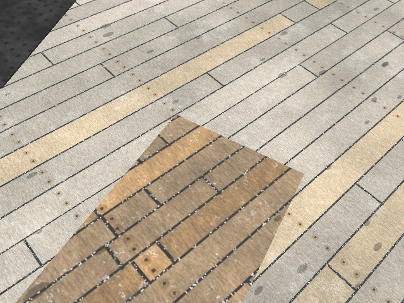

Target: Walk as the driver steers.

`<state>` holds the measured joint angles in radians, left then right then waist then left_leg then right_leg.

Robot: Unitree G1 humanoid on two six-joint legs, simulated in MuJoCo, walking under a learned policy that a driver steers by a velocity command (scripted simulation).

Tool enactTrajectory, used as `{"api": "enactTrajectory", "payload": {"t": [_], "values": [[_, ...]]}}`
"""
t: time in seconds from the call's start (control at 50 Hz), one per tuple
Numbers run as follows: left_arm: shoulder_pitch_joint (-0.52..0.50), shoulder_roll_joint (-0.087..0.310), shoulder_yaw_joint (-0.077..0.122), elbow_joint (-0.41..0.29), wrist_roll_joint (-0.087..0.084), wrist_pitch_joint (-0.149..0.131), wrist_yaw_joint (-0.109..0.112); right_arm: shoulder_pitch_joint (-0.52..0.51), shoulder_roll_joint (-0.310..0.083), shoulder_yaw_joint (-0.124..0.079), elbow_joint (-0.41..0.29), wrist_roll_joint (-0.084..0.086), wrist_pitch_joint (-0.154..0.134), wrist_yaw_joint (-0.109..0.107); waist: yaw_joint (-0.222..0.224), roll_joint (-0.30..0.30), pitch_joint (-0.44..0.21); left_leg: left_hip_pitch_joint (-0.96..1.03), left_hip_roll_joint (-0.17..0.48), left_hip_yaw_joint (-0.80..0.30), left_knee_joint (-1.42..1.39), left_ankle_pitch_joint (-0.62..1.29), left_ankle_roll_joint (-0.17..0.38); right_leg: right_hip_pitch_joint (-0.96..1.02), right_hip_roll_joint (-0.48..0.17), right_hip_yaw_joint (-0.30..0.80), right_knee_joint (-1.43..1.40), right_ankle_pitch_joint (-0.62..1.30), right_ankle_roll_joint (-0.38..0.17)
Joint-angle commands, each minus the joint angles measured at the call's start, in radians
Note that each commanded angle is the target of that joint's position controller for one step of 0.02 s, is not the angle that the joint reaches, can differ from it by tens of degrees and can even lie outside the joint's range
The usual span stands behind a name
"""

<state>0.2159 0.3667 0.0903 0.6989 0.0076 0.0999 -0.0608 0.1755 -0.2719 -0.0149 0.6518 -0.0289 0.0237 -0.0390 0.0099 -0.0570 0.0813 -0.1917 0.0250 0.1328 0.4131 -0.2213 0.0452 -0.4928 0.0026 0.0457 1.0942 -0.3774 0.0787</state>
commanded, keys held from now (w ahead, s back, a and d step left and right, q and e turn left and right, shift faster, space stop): e+shift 0.08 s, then shift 0.92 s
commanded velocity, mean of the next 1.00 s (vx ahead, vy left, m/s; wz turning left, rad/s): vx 0.00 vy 0.00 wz -0.31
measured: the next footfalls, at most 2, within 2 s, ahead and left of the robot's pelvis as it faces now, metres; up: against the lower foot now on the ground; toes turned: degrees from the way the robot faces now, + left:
right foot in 0.22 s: +0.01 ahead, -0.12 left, +0.00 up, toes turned -13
left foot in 0.64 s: +0.06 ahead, +0.07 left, +0.00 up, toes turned -15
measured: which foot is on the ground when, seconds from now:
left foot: down 0.00-0.22, up 0.24-0.62, down 0.64-1.00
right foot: up 0.00-0.20, down 0.22-1.00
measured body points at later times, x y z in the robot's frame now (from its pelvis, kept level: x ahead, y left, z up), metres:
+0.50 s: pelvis +0.00 -0.04 +0.00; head +0.01 -0.07 +0.45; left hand +0.22 +0.16 -0.09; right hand -0.01 -0.32 -0.14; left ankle +0.03 +0.10 -0.70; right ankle -0.02 -0.11 -0.74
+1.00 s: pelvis +0.01 -0.01 +0.00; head +0.01 -0.01 +0.45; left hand +0.13 +0.23 -0.15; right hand +0.02 -0.28 -0.13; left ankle +0.02 +0.08 -0.74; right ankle -0.03 -0.11 -0.74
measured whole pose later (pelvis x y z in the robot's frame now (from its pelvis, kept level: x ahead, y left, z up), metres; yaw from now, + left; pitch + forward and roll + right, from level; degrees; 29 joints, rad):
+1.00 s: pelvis +0.01 -0.01 +0.00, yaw -17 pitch -2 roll -1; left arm 0.22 0.25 0.01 1.03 0.01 0.02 0.03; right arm 0.22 -0.23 -0.01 0.91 -0.01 0.00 -0.03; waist 0.01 0.00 0.03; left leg -0.13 -0.02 0.03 0.40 -0.24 0.04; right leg -0.13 0.05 0.05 0.36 -0.20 -0.02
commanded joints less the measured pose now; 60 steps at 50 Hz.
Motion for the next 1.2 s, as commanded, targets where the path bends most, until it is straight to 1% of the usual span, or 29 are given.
{"api": "enactTrajectory", "payload": {"t": [0.02,0.08,0.12,0.16,0.18,0.2,0.22,0.24,0.26,0.28,0.3,0.32,0.34,0.36,0.4,0.48,0.54,0.58,0.6,0.62,0.64,0.66,0.68,0.7,0.74,0.78,0.84,1.02,1.2], "values": [[-0.072,0.047,0.006,-0.103,-0.003,-0.009,-0.010,0.060,-0.176,-0.062,-0.036,-0.003,-0.012,0.004,-0.047,0.222,-0.104,0.199,0.272,-0.126,-0.078,0.455,0.146,-0.092,-0.026,-0.054,-0.080,-0.016,-0.006],[-0.108,0.021,-0.003,-0.129,-0.008,-0.006,-0.017,0.050,-0.179,-0.071,-0.038,-0.004,-0.017,0.018,-0.043,0.225,-0.115,0.144,0.290,-0.048,-0.053,0.450,0.130,0.025,-0.037,-0.097,-0.206,-0.033,-0.034],[-0.113,0.009,-0.008,-0.137,-0.010,-0.006,-0.012,0.066,-0.190,-0.077,-0.027,-0.001,-0.020,0.030,-0.046,0.242,-0.131,0.109,0.287,-0.023,-0.013,0.491,0.117,0.121,-0.006,-0.127,-0.303,-0.063,-0.057],[-0.098,0.010,-0.008,-0.136,-0.005,-0.009,-0.004,0.078,-0.204,-0.082,-0.017,0.012,-0.016,0.038,-0.041,0.259,-0.142,0.108,0.298,-0.024,0.041,0.515,0.104,0.179,0.018,-0.134,-0.419,-0.068,-0.083],[-0.064,0.009,-0.007,-0.124,0.004,-0.015,0.002,0.069,-0.205,-0.082,-0.014,0.025,-0.011,0.040,-0.012,0.238,-0.148,0.081,0.290,-0.005,0.098,0.496,0.079,0.246,0.030,-0.132,-0.538,-0.004,-0.099],[-0.008,0.022,-0.005,-0.102,0.019,-0.027,0.015,0.078,-0.198,-0.082,-0.003,0.036,-0.003,0.043,0.025,0.167,-0.163,0.010,0.271,0.033,0.191,0.420,0.025,0.368,0.028,-0.101,-0.715,0.157,-0.116],[0.037,0.110,0.013,-0.092,0.035,-0.043,0.031,0.133,-0.148,-0.068,-0.010,0.032,0.004,0.049,0.031,-0.065,-0.194,-0.201,0.191,0.085,0.414,0.064,-0.041,0.552,-0.168,0.170,-0.817,0.312,-0.155],[0.027,0.238,0.039,-0.115,0.007,-0.051,0.041,0.120,-0.075,-0.043,-0.076,0.003,0.017,0.043,0.017,-0.259,-0.182,-0.406,0.029,0.055,0.559,-0.438,-0.100,0.514,-0.429,0.456,-0.776,0.740,-0.322],[0.077,0.148,0.019,-0.097,-0.006,-0.059,0.044,0.098,-0.135,-0.062,-0.034,-0.006,0.035,0.038,0.048,-0.049,-0.189,-0.384,0.062,-0.067,0.692,-0.416,-0.102,0.537,-0.390,0.308,-0.684,0.987,-0.354],[0.039,0.136,0.012,-0.093,-0.004,-0.054,0.054,0.080,-0.110,-0.053,-0.048,0.016,0.039,0.034,0.052,-0.146,-0.203,-0.372,0.042,-0.094,0.710,-0.366,-0.098,0.472,-0.354,0.248,-0.709,0.851,-0.372],[-0.041,0.081,-0.006,-0.092,0.002,-0.050,0.059,0.066,-0.135,-0.059,-0.029,0.023,0.035,0.032,0.015,-0.098,-0.125,-0.364,0.064,-0.122,0.664,-0.260,-0.096,0.414,-0.262,0.183,-0.758,0.672,-0.316],[-0.103,0.059,-0.016,-0.093,-0.003,-0.052,0.068,0.076,-0.155,-0.069,-0.016,0.013,0.035,0.033,-0.013,-0.126,-0.088,-0.348,0.053,-0.107,0.644,-0.200,-0.091,0.387,-0.205,0.141,-0.767,0.634,-0.281],[-0.115,0.035,-0.027,-0.091,0.001,-0.053,0.070,0.117,-0.163,-0.071,0.018,0.006,0.035,0.038,-0.024,-0.115,-0.108,-0.308,0.037,-0.096,0.664,-0.164,-0.092,0.384,-0.180,0.111,-0.764,0.712,-0.278],[-0.105,0.032,-0.032,-0.085,0.000,-0.059,0.071,0.131,-0.158,-0.072,0.026,0.008,0.039,0.042,-0.028,-0.085,-0.120,-0.292,0.027,-0.099,0.665,-0.149,-0.089,0.389,-0.183,0.104,-0.764,0.721,-0.279],[-0.095,0.026,-0.037,-0.068,0.004,-0.071,0.070,0.141,-0.123,-0.062,0.040,0.016,0.044,0.046,-0.029,-0.051,-0.125,-0.266,0.022,-0.107,0.607,-0.137,-0.086,0.387,-0.182,0.104,-0.776,0.665,-0.277],[-0.064,0.023,-0.043,-0.025,0.014,-0.081,0.067,0.102,-0.087,-0.049,0.045,0.013,0.051,0.040,-0.001,-0.076,-0.088,-0.204,0.010,-0.114,0.404,-0.162,-0.072,0.359,-0.186,0.143,-0.794,0.481,-0.286],[-0.055,0.027,-0.044,0.004,0.020,-0.083,0.062,0.093,-0.079,-0.045,0.055,0.017,0.048,0.028,0.005,-0.077,-0.080,-0.124,-0.011,-0.110,0.284,-0.189,-0.051,0.315,-0.193,0.181,-0.776,0.442,-0.295],[-0.069,0.021,-0.049,0.021,0.017,-0.085,0.063,0.112,-0.068,-0.040,0.070,0.020,0.040,0.019,-0.014,-0.055,-0.088,-0.048,-0.021,-0.108,0.165,-0.143,-0.036,0.291,-0.189,0.200,-0.749,0.444,-0.284],[-0.089,0.012,-0.054,0.027,0.010,-0.086,0.067,0.137,-0.053,-0.035,0.083,0.018,0.031,0.016,-0.042,-0.029,-0.095,0.031,-0.023,-0.103,0.037,-0.044,-0.026,0.262,-0.173,0.196,-0.727,0.422,-0.258],[-0.084,-0.011,-0.063,0.035,0.005,-0.091,0.072,0.148,-0.055,-0.030,0.090,0.007,0.016,0.012,-0.053,0.013,-0.110,0.133,0.021,-0.157,-0.071,0.087,-0.019,0.209,-0.155,0.197,-0.717,0.364,-0.212],[-0.057,-0.053,-0.077,0.037,0.006,-0.098,0.072,0.155,-0.096,-0.030,0.090,-0.009,-0.003,0.006,-0.032,0.105,-0.136,0.199,0.153,-0.299,-0.128,0.156,-0.001,0.170,-0.102,0.157,-0.665,0.274,-0.166],[0.001,-0.060,-0.073,0.059,0.000,-0.089,0.070,0.067,-0.161,-0.042,0.083,0.011,-0.009,0.013,0.041,0.209,-0.092,0.036,0.210,-0.350,-0.108,0.204,0.054,0.252,0.010,0.070,-0.702,0.144,-0.142],[-0.014,-0.032,-0.072,0.089,0.014,-0.082,0.071,0.027,-0.113,-0.033,0.082,0.015,-0.014,0.024,0.025,0.191,-0.081,-0.033,0.187,-0.323,-0.106,0.141,0.053,0.347,-0.004,0.067,-0.725,0.166,-0.133],[-0.024,-0.017,-0.066,0.106,0.014,-0.082,0.069,0.024,-0.087,-0.025,0.085,0.014,-0.017,0.029,0.010,0.180,-0.064,-0.037,0.138,-0.282,-0.103,0.097,0.023,0.359,-0.011,0.082,-0.736,0.212,-0.135],[-0.026,0.004,-0.057,0.135,0.010,-0.088,0.067,0.058,-0.089,-0.024,0.110,0.018,-0.021,0.021,-0.011,0.167,-0.065,-0.002,0.092,-0.239,-0.094,0.095,-0.002,0.357,-0.031,0.095,-0.733,0.288,-0.141],[-0.015,-0.015,-0.062,0.165,0.008,-0.095,0.072,0.075,-0.087,-0.025,0.131,0.022,-0.023,0.016,-0.016,0.129,-0.072,0.041,0.087,-0.230,-0.082,0.115,0.002,0.331,-0.039,0.100,-0.747,0.299,-0.136],[-0.006,-0.031,-0.065,0.216,0.005,-0.096,0.081,0.070,-0.075,-0.022,0.155,0.018,-0.023,0.013,-0.019,0.081,-0.060,0.048,0.089,-0.230,-0.084,0.099,0.011,0.320,-0.039,0.101,-0.767,0.285,-0.126],[0.017,-0.033,-0.066,0.336,0.003,-0.092,0.093,0.068,-0.065,-0.013,0.251,0.017,-0.030,0.009,-0.012,0.060,-0.053,0.045,0.083,-0.228,-0.102,0.112,0.016,0.352,-0.054,0.102,-0.782,0.312,-0.122],[0.033,-0.053,-0.076,0.416,0.001,-0.091,0.100,0.099,-0.038,0.002,0.340,0.017,-0.033,0.004,-0.009,0.069,-0.041,0.039,0.076,-0.226,-0.110,0.119,0.015,0.362,-0.062,0.095,-0.783,0.319,-0.121]]}}
Keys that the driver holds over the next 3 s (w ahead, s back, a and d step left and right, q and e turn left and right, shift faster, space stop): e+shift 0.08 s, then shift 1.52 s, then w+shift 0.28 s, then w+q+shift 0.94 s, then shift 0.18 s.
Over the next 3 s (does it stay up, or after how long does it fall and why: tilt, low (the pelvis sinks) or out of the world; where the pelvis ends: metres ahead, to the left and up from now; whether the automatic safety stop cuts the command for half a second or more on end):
stays up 0.86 -0.05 -0.01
